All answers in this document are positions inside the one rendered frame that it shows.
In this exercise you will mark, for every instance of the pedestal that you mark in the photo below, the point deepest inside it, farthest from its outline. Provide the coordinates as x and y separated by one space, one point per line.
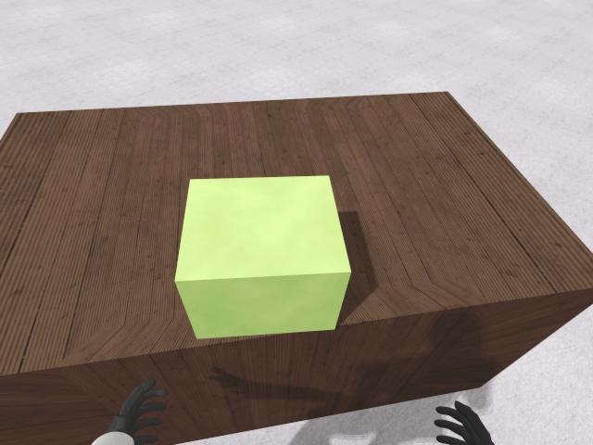
459 266

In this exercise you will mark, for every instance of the robot right hand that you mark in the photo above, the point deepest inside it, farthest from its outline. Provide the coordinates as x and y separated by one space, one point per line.
473 430

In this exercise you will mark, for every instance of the robot left hand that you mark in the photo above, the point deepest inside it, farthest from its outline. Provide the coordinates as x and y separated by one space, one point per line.
125 420

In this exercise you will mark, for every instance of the carton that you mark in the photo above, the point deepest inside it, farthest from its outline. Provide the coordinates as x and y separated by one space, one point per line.
261 256

